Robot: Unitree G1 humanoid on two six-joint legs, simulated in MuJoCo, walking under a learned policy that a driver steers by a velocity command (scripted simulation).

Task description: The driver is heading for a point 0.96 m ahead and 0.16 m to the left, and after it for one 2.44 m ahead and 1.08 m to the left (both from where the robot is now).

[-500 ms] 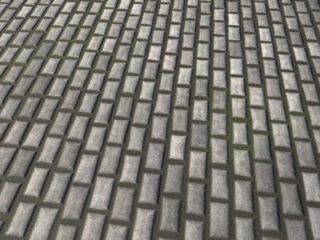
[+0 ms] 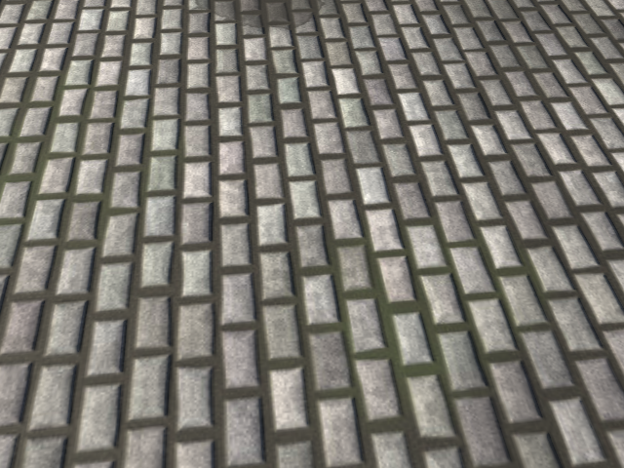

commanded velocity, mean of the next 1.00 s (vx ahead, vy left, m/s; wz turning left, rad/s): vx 0.13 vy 0.00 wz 0.26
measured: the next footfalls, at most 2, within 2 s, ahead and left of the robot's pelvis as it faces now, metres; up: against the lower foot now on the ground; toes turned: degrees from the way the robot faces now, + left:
right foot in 0.30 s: +0.26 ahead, -0.11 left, +0.00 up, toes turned -1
left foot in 0.72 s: +0.15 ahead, +0.09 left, +0.00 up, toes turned +14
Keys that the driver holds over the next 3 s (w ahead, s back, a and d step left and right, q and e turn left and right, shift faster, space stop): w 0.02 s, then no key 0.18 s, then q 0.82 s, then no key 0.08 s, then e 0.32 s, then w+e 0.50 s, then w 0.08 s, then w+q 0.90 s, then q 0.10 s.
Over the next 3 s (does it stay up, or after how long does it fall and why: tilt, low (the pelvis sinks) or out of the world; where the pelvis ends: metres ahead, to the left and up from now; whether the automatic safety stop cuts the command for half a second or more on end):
stays up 0.80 0.04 0.00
